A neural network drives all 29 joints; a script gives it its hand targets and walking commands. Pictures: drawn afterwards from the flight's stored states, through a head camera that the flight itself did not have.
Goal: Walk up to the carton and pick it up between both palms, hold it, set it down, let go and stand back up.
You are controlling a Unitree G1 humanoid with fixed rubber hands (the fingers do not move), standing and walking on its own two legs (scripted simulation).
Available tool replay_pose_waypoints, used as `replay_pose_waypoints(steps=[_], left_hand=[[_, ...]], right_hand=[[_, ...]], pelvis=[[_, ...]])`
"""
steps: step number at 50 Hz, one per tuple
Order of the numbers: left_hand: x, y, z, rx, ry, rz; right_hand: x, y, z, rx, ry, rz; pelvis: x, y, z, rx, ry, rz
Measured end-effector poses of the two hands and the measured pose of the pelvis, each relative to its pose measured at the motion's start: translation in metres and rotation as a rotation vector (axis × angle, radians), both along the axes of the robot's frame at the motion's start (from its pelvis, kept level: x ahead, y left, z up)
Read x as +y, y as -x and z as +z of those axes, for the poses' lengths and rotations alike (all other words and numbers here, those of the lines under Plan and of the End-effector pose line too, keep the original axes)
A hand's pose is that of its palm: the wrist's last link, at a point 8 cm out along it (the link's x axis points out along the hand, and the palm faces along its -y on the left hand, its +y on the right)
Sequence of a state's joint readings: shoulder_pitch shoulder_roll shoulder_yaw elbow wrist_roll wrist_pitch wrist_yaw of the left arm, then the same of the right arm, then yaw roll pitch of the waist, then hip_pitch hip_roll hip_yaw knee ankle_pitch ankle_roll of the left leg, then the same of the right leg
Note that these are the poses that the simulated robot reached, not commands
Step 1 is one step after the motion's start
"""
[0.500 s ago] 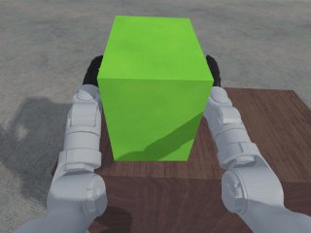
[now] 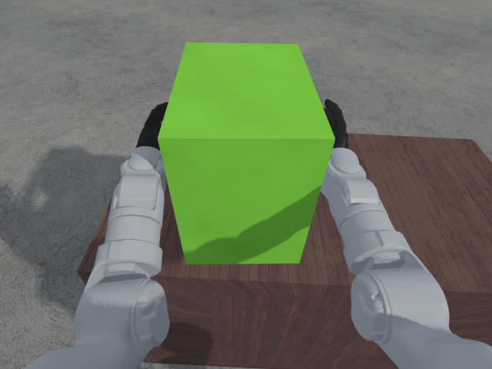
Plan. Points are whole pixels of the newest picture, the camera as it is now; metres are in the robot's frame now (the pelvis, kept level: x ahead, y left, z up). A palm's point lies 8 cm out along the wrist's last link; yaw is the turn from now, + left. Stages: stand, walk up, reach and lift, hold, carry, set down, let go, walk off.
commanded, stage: set down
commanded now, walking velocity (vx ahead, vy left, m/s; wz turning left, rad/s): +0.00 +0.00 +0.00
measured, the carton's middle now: (242, 152) +0.45 +0.00 +0.13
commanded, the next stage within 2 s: none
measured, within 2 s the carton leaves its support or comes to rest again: neither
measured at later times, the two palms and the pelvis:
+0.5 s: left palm (158, 163) +0.41 +0.14 +0.14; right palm (332, 157) +0.41 -0.15 +0.15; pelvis +0.01 +0.00 +0.00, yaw +0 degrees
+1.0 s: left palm (164, 172) +0.42 +0.13 +0.11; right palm (332, 164) +0.42 -0.16 +0.13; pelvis +0.01 +0.00 +0.00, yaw +0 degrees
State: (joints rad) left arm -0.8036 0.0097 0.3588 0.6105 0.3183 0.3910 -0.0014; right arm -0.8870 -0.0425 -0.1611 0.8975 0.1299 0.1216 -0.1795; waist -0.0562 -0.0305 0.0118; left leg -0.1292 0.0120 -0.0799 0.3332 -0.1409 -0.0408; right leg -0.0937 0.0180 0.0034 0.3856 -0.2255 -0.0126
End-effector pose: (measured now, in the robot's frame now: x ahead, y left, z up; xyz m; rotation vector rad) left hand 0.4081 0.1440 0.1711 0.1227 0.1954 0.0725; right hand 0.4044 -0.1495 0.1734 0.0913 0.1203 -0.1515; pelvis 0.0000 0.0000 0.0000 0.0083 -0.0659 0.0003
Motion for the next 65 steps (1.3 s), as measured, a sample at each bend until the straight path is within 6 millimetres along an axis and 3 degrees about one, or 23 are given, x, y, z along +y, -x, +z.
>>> replay_pose_waypoints(steps=[35,44,65], left_hand=[[-0.008,-0.004,-0.052,0.072,0.049,0.010],[-0.009,-0.009,-0.051,0.047,0.050,0.008],[-0.009,-0.005,-0.071,0.072,0.065,0.014]], right_hand=[[-0.008,-0.007,-0.035,0.032,0.020,0.021],[-0.010,-0.010,-0.037,0.007,0.024,0.025],[-0.009,-0.007,-0.055,0.023,0.027,0.021]], pelvis=[[-0.002,-0.008,0.000,0.012,-0.001,0.000],[-0.003,-0.012,0.000,0.016,-0.002,0.000],[-0.003,-0.016,0.000,0.022,-0.003,0.001]])
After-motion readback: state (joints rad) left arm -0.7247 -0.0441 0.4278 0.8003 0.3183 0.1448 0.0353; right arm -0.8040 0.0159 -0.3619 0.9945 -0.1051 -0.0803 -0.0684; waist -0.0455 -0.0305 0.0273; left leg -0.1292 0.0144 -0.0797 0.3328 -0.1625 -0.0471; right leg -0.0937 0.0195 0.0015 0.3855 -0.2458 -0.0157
